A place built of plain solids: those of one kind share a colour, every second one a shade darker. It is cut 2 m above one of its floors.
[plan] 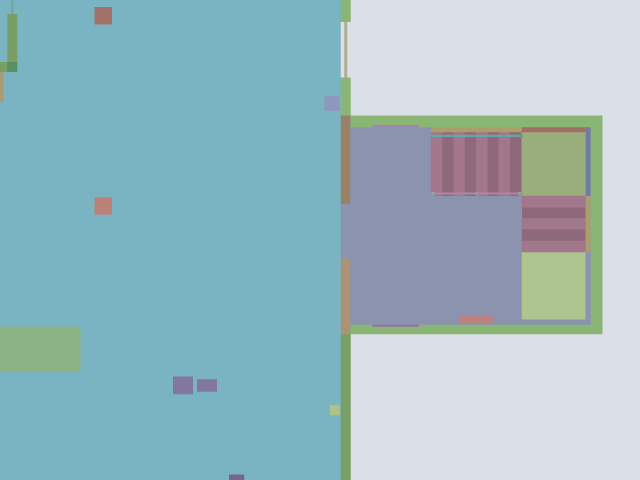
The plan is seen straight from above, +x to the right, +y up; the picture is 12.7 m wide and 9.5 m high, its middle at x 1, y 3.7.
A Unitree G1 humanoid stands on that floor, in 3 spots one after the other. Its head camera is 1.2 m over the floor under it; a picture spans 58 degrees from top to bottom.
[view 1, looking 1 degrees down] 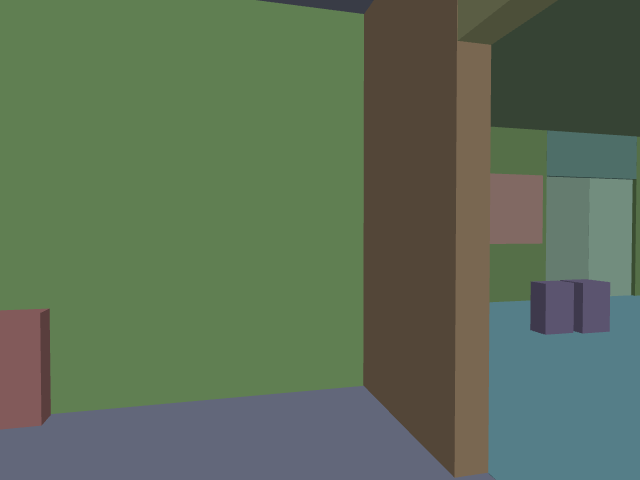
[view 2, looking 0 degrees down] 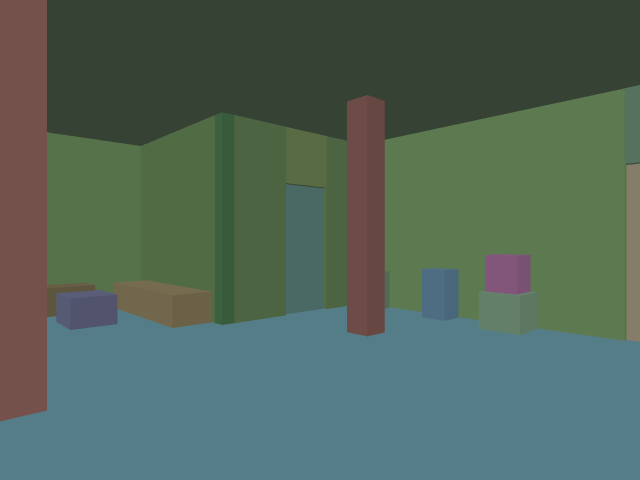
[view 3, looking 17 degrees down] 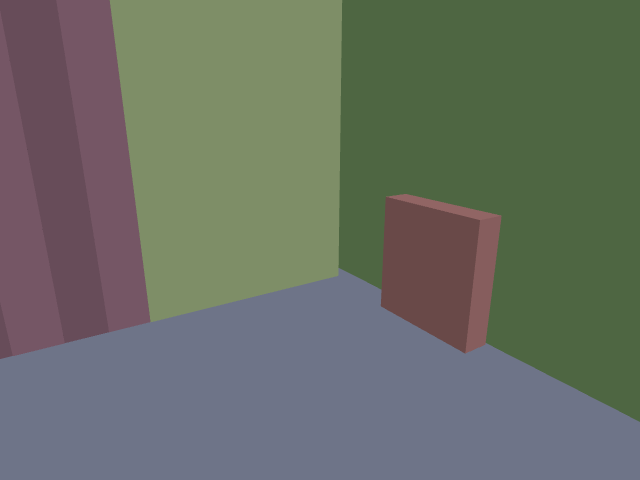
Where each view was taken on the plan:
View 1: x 2.74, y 5.20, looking -104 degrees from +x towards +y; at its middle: wall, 3.28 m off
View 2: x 0.41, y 3.88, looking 137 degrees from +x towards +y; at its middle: lobby_office_door_leaf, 7.49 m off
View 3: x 2.55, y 3.88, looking -33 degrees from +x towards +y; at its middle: landing_slab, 3.05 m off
